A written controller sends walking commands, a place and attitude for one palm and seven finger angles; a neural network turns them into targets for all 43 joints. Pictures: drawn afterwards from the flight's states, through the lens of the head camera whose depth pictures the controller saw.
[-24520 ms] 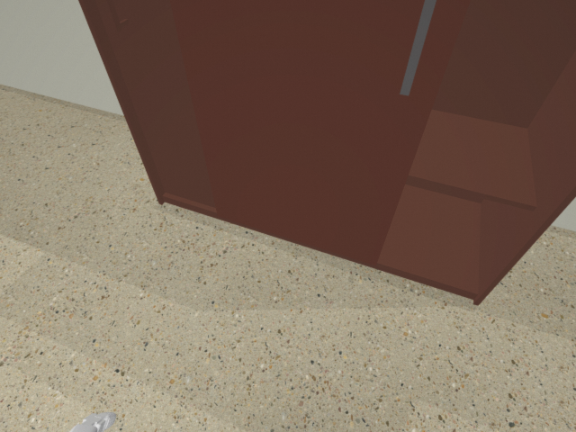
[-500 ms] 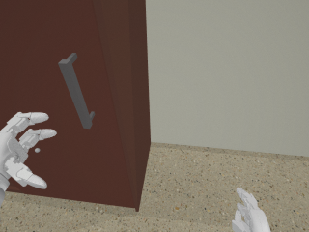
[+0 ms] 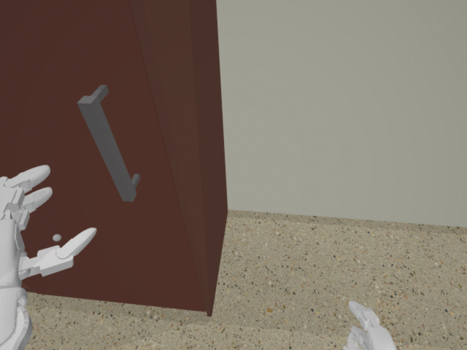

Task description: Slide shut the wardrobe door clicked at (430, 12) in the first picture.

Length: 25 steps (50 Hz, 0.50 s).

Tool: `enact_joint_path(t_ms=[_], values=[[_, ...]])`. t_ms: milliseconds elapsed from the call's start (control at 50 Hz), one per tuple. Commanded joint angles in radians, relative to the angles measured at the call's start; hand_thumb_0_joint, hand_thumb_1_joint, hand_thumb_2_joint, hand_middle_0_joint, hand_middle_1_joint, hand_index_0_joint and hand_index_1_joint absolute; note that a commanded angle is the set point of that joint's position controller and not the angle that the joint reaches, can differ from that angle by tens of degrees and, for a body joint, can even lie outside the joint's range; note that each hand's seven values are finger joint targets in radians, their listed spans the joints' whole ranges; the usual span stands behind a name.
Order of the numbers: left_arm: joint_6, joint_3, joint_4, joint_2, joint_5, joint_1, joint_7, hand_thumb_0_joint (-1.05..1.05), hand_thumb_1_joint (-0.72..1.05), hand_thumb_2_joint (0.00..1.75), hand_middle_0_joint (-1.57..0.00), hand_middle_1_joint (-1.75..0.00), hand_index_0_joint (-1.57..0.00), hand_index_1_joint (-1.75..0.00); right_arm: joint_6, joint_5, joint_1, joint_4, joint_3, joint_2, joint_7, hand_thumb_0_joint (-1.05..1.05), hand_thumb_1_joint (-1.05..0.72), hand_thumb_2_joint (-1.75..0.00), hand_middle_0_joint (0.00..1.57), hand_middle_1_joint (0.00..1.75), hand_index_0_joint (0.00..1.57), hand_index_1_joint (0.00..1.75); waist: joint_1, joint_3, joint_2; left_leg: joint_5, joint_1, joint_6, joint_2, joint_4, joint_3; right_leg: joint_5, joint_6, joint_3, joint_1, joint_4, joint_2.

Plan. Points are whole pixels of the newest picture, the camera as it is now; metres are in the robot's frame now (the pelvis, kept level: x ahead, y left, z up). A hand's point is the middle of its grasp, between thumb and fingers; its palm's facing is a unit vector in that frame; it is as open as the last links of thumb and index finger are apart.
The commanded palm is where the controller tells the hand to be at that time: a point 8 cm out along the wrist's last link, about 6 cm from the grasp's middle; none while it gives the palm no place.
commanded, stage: draw the hand back to the body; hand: left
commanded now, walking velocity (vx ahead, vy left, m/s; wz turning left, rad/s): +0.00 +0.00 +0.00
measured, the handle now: (116, 148) +0.39 +0.27 +0.16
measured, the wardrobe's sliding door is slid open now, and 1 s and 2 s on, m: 0.00 0.00 0.00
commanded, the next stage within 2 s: step back with the hand held close in 0.60 s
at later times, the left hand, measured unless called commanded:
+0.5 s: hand (64, 245) +0.19 +0.26 +0.15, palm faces +0.47 -0.80 -0.37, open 7.5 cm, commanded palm +0.14 +0.29 +0.17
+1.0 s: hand (64, 248) +0.19 +0.26 +0.15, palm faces +0.35 -0.82 -0.46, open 7.4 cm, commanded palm +0.13 +0.30 +0.17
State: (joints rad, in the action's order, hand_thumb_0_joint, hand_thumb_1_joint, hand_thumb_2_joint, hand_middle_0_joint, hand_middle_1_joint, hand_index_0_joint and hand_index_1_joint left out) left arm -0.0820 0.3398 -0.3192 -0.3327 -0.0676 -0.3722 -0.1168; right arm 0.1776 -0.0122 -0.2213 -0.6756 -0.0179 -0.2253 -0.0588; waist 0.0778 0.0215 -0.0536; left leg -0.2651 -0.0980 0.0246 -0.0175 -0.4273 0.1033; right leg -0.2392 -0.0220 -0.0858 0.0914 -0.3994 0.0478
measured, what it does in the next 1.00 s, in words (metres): stands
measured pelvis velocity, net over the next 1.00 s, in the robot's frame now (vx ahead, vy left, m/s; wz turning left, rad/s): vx -0.03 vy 0.01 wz -0.04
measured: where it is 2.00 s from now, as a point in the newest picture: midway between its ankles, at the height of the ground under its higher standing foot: outside the picture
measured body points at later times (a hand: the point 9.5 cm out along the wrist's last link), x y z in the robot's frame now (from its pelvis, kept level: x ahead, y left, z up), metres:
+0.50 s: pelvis +0.00 -0.01 +0.00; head -0.02 -0.03 +0.45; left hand +0.16 +0.30 +0.17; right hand +0.20 -0.22 -0.08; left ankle -0.02 +0.10 -0.74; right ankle -0.01 -0.13 -0.74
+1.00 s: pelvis -0.03 +0.01 +0.00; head -0.01 +0.00 +0.45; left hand +0.17 +0.30 +0.17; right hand +0.15 -0.24 -0.08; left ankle -0.02 +0.10 -0.74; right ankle -0.01 -0.13 -0.74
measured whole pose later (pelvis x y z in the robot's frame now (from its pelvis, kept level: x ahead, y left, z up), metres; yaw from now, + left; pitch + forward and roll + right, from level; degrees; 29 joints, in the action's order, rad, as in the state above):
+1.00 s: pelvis -0.03 +0.01 +0.00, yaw -3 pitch +0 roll -1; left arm -0.16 0.37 -0.43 -0.38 -0.05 -0.50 -0.12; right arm 0.05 -0.01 -0.18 -0.55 0.01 -0.24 -0.07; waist 0.02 0.02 -0.03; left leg -0.24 -0.24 0.04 -0.03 -0.47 0.15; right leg -0.19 -0.03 -0.04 0.24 -0.42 0.04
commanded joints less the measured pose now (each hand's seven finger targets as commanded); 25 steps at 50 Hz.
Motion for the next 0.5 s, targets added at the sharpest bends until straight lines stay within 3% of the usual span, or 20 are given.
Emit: enact_joint_path(t_ms=[0, 140, 200, 420, 480], values=[[-0.064, 0.119, -0.228, -0.199, 0.002, 0.066, -0.007, 0.00, 0.54, 0.73, -0.21, -0.51, -0.21, -0.51, 0.038, 0.005, 0.127, 0.180, 0.051, -0.116, -0.008, 0.00, -0.90, -0.90, 0.20, 0.30, 0.20, 0.30, 0.008, -0.087, 0.011, 0.323, -0.009, -0.023, -0.022, 0.065, -0.072, 0.226, 0.031, 0.033, -0.029, 0.032, -0.038], [-0.061, 0.113, -0.286, -0.191, 0.006, 0.025, -0.004, 0.00, 0.79, 0.85, -0.20, -0.36, -0.20, -0.36, 0.025, 0.002, 0.117, 0.195, 0.053, -0.109, -0.005, 0.00, -0.90, -0.90, 0.20, 0.30, 0.20, 0.30, 0.006, -0.119, -0.013, 0.387, 0.015, -0.024, -0.023, 0.049, -0.064, 0.274, 0.028, 0.036, -0.038, 0.026, -0.037], [-0.054, 0.096, -0.287, -0.179, 0.005, 0.012, -0.003, 0.00, 0.90, 0.90, -0.20, -0.30, -0.20, -0.30, 0.021, 0.002, 0.123, 0.200, 0.049, -0.107, -0.006, 0.00, -0.90, -0.90, 0.20, 0.30, 0.20, 0.30, 0.004, -0.089, -0.007, 0.353, 0.006, -0.021, -0.022, 0.051, -0.062, 0.260, 0.027, 0.034, -0.027, 0.036, -0.037], [-0.051, 0.097, -0.280, -0.181, 0.004, 0.039, -0.008, 0.00, 0.90, 0.90, -0.20, -0.30, -0.20, -0.30, 0.018, 0.000, 0.135, 0.195, 0.048, -0.102, -0.019, 0.00, -0.90, -0.90, 0.20, 0.30, 0.20, 0.30, 0.001, -0.078, 0.008, 0.273, 0.011, -0.012, -0.014, 0.058, -0.052, 0.225, 0.027, 0.040, -0.022, 0.058, -0.038], [-0.052, 0.094, -0.273, -0.179, 0.005, 0.048, -0.006, 0.00, 0.90, 0.90, -0.20, -0.30, -0.20, -0.30, 0.017, 0.002, 0.140, 0.194, 0.046, -0.101, -0.018, 0.00, -0.90, -0.90, 0.20, 0.30, 0.20, 0.30, 0.001, -0.060, -0.013, 0.255, 0.010, -0.013, -0.015, 0.063, -0.053, 0.206, 0.028, 0.042, -0.015, 0.067, -0.037]])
